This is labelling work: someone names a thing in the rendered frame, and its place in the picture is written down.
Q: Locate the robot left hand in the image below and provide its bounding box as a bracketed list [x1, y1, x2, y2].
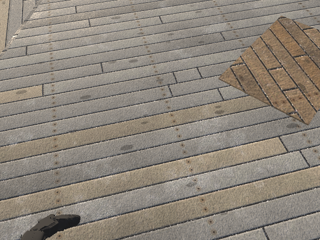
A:
[20, 214, 81, 240]

